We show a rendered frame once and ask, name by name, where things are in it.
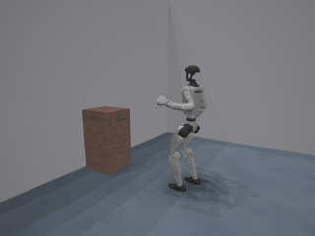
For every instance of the left robot upper arm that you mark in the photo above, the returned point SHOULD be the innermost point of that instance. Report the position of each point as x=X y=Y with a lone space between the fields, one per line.
x=187 y=96

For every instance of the handle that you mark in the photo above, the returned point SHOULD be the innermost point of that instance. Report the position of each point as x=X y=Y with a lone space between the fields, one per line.
x=123 y=118

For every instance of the right robot upper arm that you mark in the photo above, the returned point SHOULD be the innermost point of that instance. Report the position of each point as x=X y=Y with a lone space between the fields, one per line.
x=203 y=103

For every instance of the robot left forearm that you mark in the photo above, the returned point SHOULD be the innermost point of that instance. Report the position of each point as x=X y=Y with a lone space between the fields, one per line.
x=177 y=106

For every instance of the humanoid robot torso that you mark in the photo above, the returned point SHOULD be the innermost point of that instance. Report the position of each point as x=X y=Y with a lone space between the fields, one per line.
x=196 y=94

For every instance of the drawer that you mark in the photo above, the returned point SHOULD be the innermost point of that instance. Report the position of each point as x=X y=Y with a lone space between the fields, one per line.
x=111 y=118

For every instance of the robot right forearm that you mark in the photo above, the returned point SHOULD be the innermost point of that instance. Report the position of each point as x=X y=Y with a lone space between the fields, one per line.
x=200 y=111

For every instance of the cabinet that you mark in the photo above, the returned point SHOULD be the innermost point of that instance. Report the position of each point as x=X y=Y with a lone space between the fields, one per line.
x=107 y=149

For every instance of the robot head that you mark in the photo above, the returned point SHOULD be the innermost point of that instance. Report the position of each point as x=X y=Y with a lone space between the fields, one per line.
x=192 y=69

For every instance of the robot left hand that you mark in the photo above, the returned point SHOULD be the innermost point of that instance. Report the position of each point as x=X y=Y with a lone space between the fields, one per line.
x=161 y=101

